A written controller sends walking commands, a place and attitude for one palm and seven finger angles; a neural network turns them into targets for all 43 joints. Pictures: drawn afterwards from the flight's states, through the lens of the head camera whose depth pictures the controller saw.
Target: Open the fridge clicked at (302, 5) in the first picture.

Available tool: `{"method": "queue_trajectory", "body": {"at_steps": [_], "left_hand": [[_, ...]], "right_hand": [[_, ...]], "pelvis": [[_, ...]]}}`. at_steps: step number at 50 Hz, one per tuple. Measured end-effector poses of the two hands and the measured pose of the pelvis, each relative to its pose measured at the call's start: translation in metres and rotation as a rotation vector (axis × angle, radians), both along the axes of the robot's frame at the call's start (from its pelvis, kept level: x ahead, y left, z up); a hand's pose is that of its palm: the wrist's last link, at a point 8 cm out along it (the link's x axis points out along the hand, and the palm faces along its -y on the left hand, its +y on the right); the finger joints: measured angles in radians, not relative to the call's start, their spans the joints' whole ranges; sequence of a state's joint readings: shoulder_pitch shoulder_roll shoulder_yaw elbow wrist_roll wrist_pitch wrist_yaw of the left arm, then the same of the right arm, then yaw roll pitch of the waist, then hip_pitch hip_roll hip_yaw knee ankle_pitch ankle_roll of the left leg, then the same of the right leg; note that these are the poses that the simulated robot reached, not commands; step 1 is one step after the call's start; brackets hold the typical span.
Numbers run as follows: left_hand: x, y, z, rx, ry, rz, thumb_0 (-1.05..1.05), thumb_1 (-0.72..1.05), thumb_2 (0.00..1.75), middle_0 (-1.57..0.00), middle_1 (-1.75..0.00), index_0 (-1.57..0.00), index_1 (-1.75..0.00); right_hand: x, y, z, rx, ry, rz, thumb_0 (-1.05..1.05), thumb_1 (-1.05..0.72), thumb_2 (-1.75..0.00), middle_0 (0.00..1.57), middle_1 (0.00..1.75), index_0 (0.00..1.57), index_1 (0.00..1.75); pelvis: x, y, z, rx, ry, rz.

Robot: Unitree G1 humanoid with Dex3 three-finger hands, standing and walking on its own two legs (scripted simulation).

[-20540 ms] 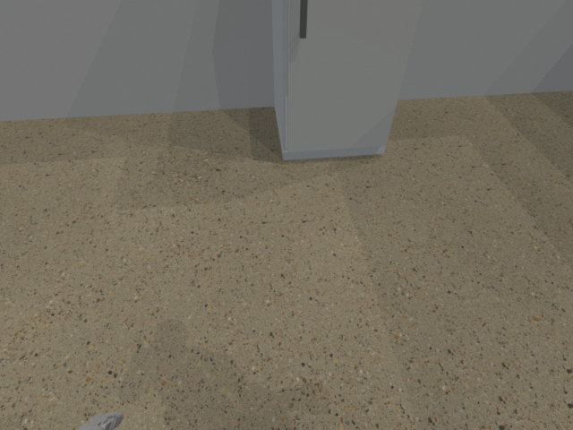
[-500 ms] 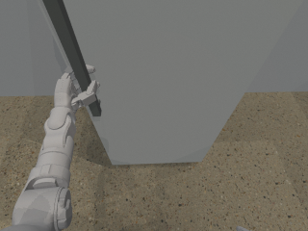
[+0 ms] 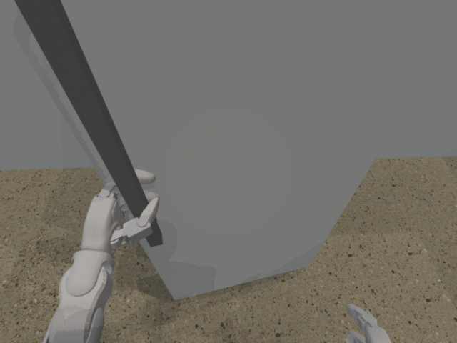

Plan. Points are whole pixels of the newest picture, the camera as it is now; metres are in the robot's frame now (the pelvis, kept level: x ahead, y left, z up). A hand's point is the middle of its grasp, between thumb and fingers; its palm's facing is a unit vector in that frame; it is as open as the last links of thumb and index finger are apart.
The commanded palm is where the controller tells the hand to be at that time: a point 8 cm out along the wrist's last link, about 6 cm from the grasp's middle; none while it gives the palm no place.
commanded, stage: walk backward, drawing the door open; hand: left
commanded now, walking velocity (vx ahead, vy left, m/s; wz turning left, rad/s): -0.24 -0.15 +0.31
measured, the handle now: (120, 156) +0.34 +0.17 +0.18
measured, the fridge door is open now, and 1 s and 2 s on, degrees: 12 35 72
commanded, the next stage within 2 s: stop walking and hold the door back in 1.82 s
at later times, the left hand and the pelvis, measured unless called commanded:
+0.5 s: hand (161, 265) +0.22 +0.11 +0.09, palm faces +0.14 -0.98 -0.11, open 6.4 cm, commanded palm +0.18 +0.16 +0.09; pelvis -0.02 -0.03 +0.00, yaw +8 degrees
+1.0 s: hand out of the picture +0.13 +0.03 +0.09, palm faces +0.45 -0.88 -0.17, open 6.6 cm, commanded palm +0.07 +0.06 +0.09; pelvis -0.04 -0.18 +0.01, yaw +28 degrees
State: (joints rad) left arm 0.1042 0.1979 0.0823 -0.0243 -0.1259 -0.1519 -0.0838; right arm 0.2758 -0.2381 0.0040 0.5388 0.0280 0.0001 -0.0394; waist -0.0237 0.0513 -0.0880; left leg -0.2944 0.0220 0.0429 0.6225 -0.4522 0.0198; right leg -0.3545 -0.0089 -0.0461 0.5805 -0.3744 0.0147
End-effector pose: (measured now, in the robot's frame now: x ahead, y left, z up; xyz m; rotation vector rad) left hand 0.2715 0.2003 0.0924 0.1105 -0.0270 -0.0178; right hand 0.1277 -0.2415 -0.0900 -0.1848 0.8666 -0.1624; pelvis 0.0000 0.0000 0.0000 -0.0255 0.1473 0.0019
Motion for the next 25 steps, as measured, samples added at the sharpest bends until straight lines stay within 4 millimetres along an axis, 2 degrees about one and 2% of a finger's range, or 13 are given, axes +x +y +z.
{"method": "queue_trajectory", "body": {"at_steps": [5,11,14,17,22,25], "left_hand": [[-0.017,-0.007,0.005,0.038,0.060,0.052,-0.01,0.60,0.74,-0.37,-1.35,-0.33,-1.37],[-0.032,-0.018,0.011,0.075,0.141,0.143,-0.01,0.60,0.75,-0.36,-1.31,-0.34,-1.39],[-0.041,-0.023,0.011,0.073,0.148,0.173,0.00,0.60,0.75,-0.36,-1.30,-0.33,-1.39],[-0.052,-0.029,0.009,0.062,0.120,0.188,-0.01,0.60,0.75,-0.36,-1.32,-0.33,-1.40],[-0.070,-0.038,0.006,0.029,0.083,0.186,0.00,0.61,0.74,-0.35,-1.34,-0.34,-1.40],[-0.079,-0.043,0.003,-0.005,0.039,0.166,0.01,0.61,0.75,-0.37,-1.35,-0.35,-1.40]], "right_hand": [[0.037,0.015,0.015,-0.006,-0.055,0.053,0.02,-0.91,-0.90,0.20,0.30,0.20,0.30],[0.058,0.033,0.027,0.082,-0.137,0.110,0.01,-0.91,-0.90,0.20,0.30,0.20,0.30],[0.062,0.033,0.024,0.100,-0.147,0.132,0.01,-0.91,-0.90,0.20,0.30,0.20,0.30],[0.063,0.028,0.020,0.075,-0.137,0.166,0.01,-0.91,-0.90,0.21,0.30,0.20,0.30],[0.053,0.018,0.015,0.018,-0.101,0.188,0.02,-0.91,-0.90,0.21,0.30,0.20,0.30],[0.047,0.013,0.007,-0.012,-0.115,0.177,0.02,-0.91,-0.90,0.20,0.30,0.20,0.30]], "pelvis": [[-0.002,0.004,0.013,0.018,-0.059,0.024],[0.003,-0.008,0.022,0.057,-0.113,0.038],[0.001,-0.016,0.021,0.061,-0.111,0.057],[-0.009,-0.022,0.018,0.075,-0.113,0.070],[-0.021,-0.027,0.012,0.059,-0.138,0.121],[-0.021,-0.027,-0.001,0.026,-0.155,0.147]]}}
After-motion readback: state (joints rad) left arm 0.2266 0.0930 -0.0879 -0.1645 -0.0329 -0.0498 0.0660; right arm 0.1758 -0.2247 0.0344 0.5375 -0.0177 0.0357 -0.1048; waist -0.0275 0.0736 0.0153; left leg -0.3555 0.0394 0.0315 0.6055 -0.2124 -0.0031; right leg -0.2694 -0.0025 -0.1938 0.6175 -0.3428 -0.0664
